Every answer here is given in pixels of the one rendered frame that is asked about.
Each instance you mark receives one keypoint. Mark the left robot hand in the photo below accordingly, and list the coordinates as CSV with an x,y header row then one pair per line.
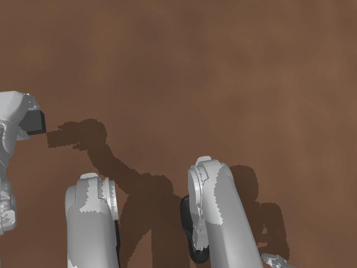
x,y
14,106

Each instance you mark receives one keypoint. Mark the right robot hand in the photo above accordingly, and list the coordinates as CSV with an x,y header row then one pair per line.
x,y
275,261

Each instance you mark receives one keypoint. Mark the right robot foot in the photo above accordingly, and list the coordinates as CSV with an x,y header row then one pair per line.
x,y
197,256

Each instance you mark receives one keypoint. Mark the small box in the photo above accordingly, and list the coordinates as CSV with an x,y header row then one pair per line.
x,y
33,122

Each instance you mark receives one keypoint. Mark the left robot arm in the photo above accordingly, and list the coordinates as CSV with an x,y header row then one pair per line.
x,y
8,208

